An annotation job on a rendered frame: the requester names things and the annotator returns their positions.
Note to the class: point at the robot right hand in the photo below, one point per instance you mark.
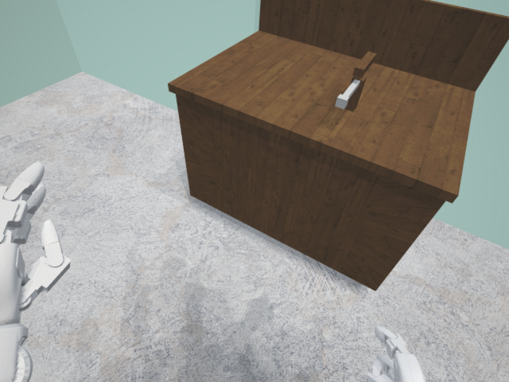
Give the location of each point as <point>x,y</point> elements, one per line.
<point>404,368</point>

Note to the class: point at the robot left forearm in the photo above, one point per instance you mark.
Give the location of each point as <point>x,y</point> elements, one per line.
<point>16,364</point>

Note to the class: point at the counter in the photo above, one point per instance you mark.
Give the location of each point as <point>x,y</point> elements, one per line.
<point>351,188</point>

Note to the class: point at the tap lever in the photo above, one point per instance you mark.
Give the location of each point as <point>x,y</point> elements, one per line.
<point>342,100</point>

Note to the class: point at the robot left hand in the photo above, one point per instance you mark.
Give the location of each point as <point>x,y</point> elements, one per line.
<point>17,206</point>

